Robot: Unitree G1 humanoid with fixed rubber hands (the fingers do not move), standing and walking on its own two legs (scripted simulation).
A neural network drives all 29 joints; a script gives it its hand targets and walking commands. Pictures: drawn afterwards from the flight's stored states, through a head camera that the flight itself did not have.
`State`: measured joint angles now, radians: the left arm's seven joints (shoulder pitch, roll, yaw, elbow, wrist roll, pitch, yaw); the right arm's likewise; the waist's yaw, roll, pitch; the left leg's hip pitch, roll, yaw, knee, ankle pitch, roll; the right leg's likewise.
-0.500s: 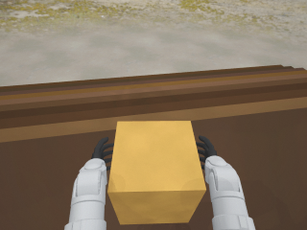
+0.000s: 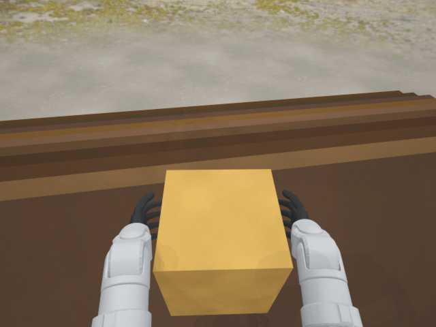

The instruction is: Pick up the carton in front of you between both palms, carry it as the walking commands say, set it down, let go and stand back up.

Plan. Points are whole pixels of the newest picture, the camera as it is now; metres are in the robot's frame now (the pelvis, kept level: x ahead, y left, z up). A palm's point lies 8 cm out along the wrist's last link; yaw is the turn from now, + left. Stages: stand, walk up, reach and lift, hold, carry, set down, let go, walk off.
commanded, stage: hold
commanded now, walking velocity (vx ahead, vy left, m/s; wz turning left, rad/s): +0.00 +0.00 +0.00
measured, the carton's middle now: (219, 244) +0.30 +0.00 -0.02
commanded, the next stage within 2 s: carry in 0.28 s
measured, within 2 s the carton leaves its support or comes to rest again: neither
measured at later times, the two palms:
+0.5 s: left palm (148, 211) +0.32 +0.14 +0.07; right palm (304, 211) +0.31 -0.16 +0.06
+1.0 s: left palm (161, 133) +0.54 +0.14 +0.09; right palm (283, 136) +0.52 -0.16 +0.09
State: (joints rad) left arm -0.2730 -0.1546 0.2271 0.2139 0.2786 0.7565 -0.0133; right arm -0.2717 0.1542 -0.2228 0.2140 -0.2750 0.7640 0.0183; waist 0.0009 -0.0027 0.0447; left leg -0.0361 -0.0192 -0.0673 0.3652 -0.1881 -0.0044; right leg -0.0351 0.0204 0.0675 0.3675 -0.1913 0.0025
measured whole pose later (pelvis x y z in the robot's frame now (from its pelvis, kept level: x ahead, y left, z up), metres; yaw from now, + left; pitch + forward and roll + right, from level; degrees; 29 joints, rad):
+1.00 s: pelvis +0.26 +0.00 +0.00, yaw -1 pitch +6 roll -1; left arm -0.18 -0.14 0.13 -0.34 0.10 1.24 0.09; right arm -0.17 0.13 -0.11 -0.35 -0.10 1.25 -0.10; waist -0.03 0.02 -0.13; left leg -0.11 0.03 0.20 0.27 -0.26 0.02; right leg -0.58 -0.09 -0.12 0.75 -0.24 0.00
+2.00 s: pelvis +0.91 -0.02 -0.01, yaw +0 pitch +4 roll +0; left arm -0.53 -0.04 0.18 -0.08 0.10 1.21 0.10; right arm -0.55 0.04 -0.16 -0.03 -0.06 1.19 -0.11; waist -0.05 -0.01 -0.05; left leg -0.15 0.01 0.19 0.44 -0.37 0.05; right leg -0.70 -0.08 -0.08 0.80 -0.13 -0.05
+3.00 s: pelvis +1.56 -0.03 -0.17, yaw +1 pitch +5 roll -1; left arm -0.52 -0.06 0.24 -0.01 0.10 1.14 0.11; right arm -0.58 0.04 -0.17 0.10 -0.03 1.10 -0.13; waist -0.12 -0.02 0.06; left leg -0.28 -0.14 0.07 0.83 -0.62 0.17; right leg -0.71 0.00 -0.02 0.71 0.16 -0.04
